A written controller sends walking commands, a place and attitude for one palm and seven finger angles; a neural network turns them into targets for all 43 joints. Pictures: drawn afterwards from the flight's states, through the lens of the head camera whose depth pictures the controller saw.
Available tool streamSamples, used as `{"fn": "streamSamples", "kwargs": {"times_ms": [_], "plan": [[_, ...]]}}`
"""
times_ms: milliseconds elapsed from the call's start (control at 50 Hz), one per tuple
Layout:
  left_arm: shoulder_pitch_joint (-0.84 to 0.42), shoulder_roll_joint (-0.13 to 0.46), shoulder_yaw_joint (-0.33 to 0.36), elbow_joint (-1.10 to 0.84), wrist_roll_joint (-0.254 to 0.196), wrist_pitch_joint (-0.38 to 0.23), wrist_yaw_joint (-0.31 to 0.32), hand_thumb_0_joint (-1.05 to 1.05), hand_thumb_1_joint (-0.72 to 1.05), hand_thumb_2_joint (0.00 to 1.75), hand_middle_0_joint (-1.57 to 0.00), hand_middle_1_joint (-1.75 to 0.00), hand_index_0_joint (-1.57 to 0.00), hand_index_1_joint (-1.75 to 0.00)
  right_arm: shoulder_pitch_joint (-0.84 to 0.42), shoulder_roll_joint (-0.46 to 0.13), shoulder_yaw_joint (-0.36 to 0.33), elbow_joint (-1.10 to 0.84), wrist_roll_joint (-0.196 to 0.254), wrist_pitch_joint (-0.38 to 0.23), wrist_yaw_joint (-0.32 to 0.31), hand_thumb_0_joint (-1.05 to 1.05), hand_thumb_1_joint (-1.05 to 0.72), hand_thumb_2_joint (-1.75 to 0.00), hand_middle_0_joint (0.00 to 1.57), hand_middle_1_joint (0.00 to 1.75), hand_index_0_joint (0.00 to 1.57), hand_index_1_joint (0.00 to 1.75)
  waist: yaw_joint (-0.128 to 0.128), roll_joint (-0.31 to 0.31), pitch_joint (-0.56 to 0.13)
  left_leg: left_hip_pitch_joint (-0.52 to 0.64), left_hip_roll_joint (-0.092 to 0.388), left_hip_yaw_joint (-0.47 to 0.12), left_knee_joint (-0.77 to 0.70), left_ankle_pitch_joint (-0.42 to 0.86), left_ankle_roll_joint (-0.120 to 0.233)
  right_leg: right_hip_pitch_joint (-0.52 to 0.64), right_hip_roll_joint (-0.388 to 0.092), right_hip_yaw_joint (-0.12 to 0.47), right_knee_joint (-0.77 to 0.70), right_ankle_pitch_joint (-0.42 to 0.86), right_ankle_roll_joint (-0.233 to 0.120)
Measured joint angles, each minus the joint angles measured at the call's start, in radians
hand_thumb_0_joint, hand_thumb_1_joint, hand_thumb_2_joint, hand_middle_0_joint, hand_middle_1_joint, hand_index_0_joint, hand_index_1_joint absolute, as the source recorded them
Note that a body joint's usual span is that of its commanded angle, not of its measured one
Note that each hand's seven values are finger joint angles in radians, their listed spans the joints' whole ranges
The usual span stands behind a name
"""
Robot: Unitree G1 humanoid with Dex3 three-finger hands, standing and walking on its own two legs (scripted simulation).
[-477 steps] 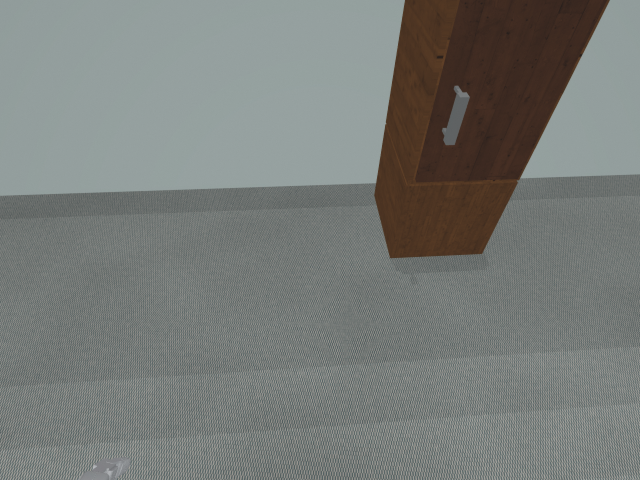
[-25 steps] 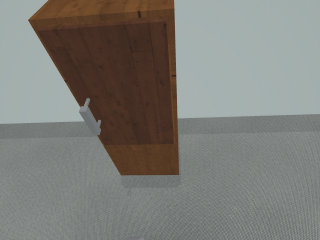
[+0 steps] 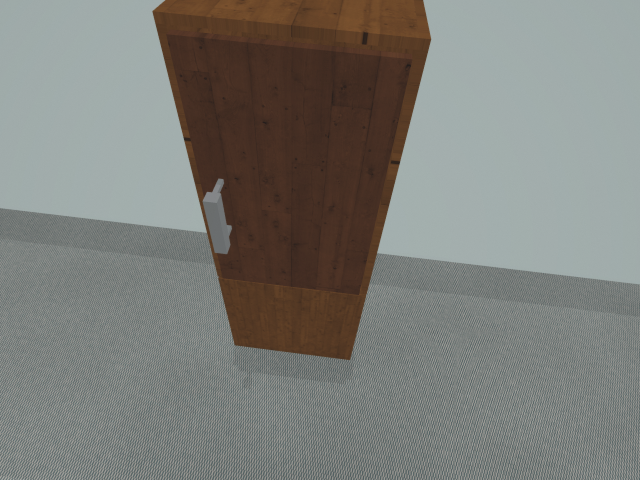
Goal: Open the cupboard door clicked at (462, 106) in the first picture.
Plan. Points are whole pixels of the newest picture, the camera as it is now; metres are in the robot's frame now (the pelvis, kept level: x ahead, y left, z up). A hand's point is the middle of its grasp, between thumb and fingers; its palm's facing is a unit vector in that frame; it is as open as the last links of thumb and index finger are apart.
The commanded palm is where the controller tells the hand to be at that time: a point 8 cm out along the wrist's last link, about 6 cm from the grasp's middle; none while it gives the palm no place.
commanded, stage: come to a stop and stand still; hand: left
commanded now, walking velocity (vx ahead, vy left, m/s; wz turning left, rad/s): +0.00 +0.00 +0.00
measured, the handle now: (221, 216) +0.58 +0.26 -0.08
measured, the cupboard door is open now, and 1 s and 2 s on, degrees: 0 0 0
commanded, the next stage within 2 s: look again from close up in 0.24 s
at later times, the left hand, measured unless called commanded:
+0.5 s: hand out of the picture +0.02 +0.19 -0.18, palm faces -0.01 -0.98 -0.21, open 7.3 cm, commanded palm none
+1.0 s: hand out of the picture -0.04 +0.18 -0.18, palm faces +0.04 -0.98 -0.17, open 7.3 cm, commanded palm none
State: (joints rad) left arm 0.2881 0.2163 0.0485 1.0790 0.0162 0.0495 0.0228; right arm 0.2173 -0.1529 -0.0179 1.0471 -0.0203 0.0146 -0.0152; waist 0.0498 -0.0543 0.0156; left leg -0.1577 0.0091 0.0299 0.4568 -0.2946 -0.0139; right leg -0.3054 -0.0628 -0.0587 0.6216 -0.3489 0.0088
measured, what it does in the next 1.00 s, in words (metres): stands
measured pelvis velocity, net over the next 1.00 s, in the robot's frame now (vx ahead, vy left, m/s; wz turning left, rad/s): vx -0.02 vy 0.01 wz -0.01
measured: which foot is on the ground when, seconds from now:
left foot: down 0.00-1.00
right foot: down 0.00-1.00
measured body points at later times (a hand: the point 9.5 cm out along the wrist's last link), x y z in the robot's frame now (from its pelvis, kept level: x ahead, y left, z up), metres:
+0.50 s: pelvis +0.00 +0.01 +0.00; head +0.01 +0.01 +0.45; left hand +0.02 +0.24 -0.16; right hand +0.00 -0.21 -0.16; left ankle -0.03 +0.13 -0.74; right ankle +0.00 -0.11 -0.74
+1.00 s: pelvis -0.02 +0.01 +0.00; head -0.02 +0.01 +0.45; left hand -0.04 +0.23 -0.16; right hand -0.03 -0.20 -0.16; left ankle -0.03 +0.13 -0.74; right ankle +0.00 -0.11 -0.74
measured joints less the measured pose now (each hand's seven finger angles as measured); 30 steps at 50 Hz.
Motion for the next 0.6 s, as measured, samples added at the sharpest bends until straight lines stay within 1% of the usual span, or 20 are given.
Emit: {"fn": "streamSamples", "kwargs": {"times_ms": [40,80,100,160,220,340,380,420,480,600], "plan": [[0.000,-0.006,-0.008,0.009,0.000,-0.005,-0.003,0.01,0.91,0.90,-0.19,-0.30,-0.20,-0.30,0.005,0.004,0.002,0.010,0.001,-0.002,-0.012,0.00,-0.93,-0.90,0.20,0.30,0.20,0.30,-0.001,-0.003,-0.003,0.006,-0.009,0.005,-0.014,0.009,0.004,0.021,0.001,0.009,-0.007,0.012,0.000],[-0.001,-0.018,-0.017,0.017,-0.002,-0.017,-0.005,0.01,0.91,0.90,-0.19,-0.30,-0.20,-0.30,0.004,0.002,0.005,0.019,0.004,-0.006,-0.015,0.00,-0.93,-0.90,0.20,0.30,0.20,0.30,0.000,0.000,0.000,0.002,-0.018,0.013,-0.007,0.004,0.005,0.058,0.001,0.019,-0.074,0.060,-0.002],[-0.006,-0.032,-0.022,0.026,-0.003,-0.023,-0.004,0.01,0.91,0.90,-0.19,-0.30,-0.20,-0.30,0.000,-0.006,0.003,0.026,0.007,-0.007,-0.017,0.00,-0.94,-0.90,0.20,0.30,0.20,0.30,-0.001,0.019,0.007,0.002,-0.010,0.013,-0.001,-0.001,0.005,0.067,0.010,0.018,-0.091,0.067,-0.004],[-0.010,-0.064,-0.039,0.040,-0.006,-0.040,-0.004,0.01,0.91,0.90,-0.19,-0.30,-0.20,-0.30,-0.003,-0.021,0.001,0.037,0.013,-0.014,-0.017,0.00,-0.94,-0.90,0.20,0.30,0.20,0.30,-0.019,0.061,0.017,0.008,0.006,0.008,-0.009,0.001,0.003,0.089,0.026,0.011,-0.134,0.082,-0.003],[-0.019,-0.077,-0.045,0.049,-0.009,-0.045,-0.001,0.00,0.91,0.90,-0.19,-0.30,-0.20,-0.30,0.004,-0.021,0.003,0.051,0.014,-0.020,-0.016,0.00,-0.94,-0.90,0.20,0.30,0.20,0.30,-0.031,0.066,0.019,0.016,0.008,0.009,-0.024,0.007,0.003,0.100,0.030,0.011,-0.153,0.091,-0.003],[-0.040,-0.065,-0.043,0.062,-0.011,-0.043,0.009,0.01,0.93,0.90,-0.20,-0.30,-0.20,-0.30,0.040,-0.001,0.014,0.089,0.013,-0.026,-0.016,0.00,-0.93,-0.90,0.20,0.30,0.20,0.30,-0.040,0.055,0.016,0.038,0.016,0.008,-0.042,0.011,-0.001,0.125,0.038,0.009,-0.179,0.098,-0.006],[-0.042,-0.065,-0.049,0.054,-0.007,-0.064,0.024,0.01,0.93,0.90,-0.20,-0.30,-0.20,-0.30,0.047,-0.004,0.019,0.077,0.016,-0.021,-0.007,0.00,-0.92,-0.90,0.20,0.30,0.20,0.30,-0.043,0.066,0.018,0.007,0.029,0.005,0.003,-0.006,-0.003,0.112,0.049,0.005,-0.173,0.100,-0.007],[-0.041,-0.064,-0.054,0.042,-0.006,-0.079,0.027,0.01,0.93,0.90,-0.20,-0.30,-0.20,-0.30,0.048,-0.005,0.017,0.053,0.011,-0.025,-0.004,0.01,-0.92,-0.90,0.20,0.30,0.20,0.30,-0.053,0.067,0.030,-0.012,0.028,0.009,0.036,-0.021,0.000,0.092,0.047,0.010,-0.143,0.093,-0.007],[-0.039,-0.061,-0.057,0.035,-0.007,-0.074,0.023,0.01,0.92,0.90,-0.20,-0.30,-0.20,-0.30,0.065,-0.004,0.016,0.033,0.008,-0.035,-0.006,0.01,-0.92,-0.90,0.20,0.30,0.20,0.30,-0.064,0.071,0.025,-0.020,0.017,0.009,0.059,-0.030,0.008,0.081,0.036,0.011,-0.110,0.077,-0.002],[-0.036,-0.056,-0.056,0.020,-0.006,-0.060,0.014,0.01,0.92,0.90,-0.20,-0.30,-0.20,-0.30,0.092,0.004,0.023,0.032,0.004,-0.031,-0.008,0.01,-0.92,-0.90,0.20,0.30,0.20,0.30,-0.059,0.070,0.001,-0.008,0.002,0.009,0.067,-0.029,0.018,0.089,0.020,0.012,-0.090,0.069,0.006]]}}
